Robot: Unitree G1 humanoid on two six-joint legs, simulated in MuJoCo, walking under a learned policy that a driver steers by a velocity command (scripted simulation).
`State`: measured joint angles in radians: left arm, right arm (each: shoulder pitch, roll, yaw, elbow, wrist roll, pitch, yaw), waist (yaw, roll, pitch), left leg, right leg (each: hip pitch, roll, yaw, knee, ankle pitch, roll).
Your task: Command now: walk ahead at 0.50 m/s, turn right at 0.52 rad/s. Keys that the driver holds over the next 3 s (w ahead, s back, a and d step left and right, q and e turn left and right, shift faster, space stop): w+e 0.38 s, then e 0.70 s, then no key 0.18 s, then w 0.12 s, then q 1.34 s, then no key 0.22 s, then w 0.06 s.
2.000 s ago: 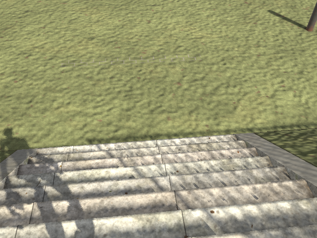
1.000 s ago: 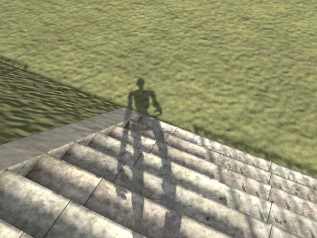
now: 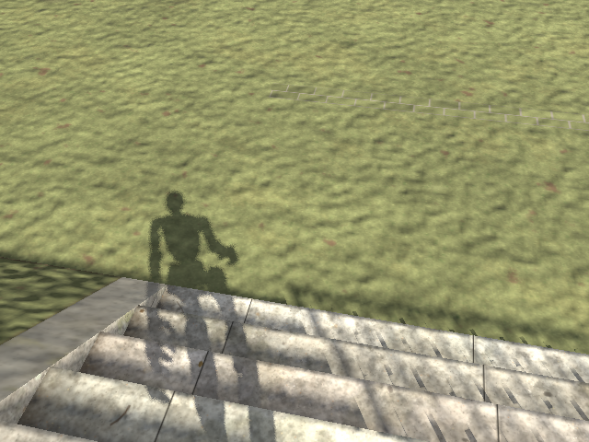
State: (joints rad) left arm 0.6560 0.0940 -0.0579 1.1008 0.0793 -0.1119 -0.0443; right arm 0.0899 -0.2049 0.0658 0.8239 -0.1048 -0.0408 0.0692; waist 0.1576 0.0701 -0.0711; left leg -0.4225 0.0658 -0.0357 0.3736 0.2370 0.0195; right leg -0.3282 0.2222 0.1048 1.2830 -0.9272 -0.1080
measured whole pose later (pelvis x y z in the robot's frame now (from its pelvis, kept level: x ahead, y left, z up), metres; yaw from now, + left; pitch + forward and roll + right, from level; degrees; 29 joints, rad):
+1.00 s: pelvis +0.44 -0.02 -0.31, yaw -35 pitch +4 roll +0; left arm 0.38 0.23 0.02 0.86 0.08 -0.11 -0.01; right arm 0.18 -0.26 -0.02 0.72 -0.07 -0.08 -0.02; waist 0.06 -0.02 -0.03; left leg -0.61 -0.01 -0.01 1.13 -0.25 -0.08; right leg -0.54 0.01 0.06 1.00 -0.52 -0.01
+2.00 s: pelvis +0.67 -0.05 -0.46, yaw -25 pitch +3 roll -2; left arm 0.25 0.26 0.09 0.76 0.00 -0.12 0.04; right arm 0.38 -0.27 -0.08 0.82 -0.09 -0.12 0.00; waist -0.02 0.01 -0.07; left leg -0.32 -0.02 0.03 0.69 -0.39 0.03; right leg -0.66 -0.02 0.05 1.19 -0.59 0.03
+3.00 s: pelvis +0.63 -0.09 -0.46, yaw +5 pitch +3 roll -1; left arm 0.27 0.21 -0.01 0.88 0.01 -0.08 -0.08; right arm 0.31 -0.21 -0.01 0.84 -0.03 -0.07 0.12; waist 0.00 0.02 -0.02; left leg -0.42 0.04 0.05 0.70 -0.36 0.01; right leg -0.40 -0.04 -0.12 0.70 -0.38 -0.01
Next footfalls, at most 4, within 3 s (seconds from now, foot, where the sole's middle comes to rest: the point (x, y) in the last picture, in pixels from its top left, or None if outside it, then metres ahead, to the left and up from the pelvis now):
0.04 left None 0.14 0.12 -0.83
0.64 right None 0.39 -0.15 -1.02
1.02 left None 0.53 0.08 -1.02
1.48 right None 0.62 -0.23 -1.21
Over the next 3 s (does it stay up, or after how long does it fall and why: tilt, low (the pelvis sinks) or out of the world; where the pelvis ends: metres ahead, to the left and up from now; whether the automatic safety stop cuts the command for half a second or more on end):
stays up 0.63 -0.09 -0.46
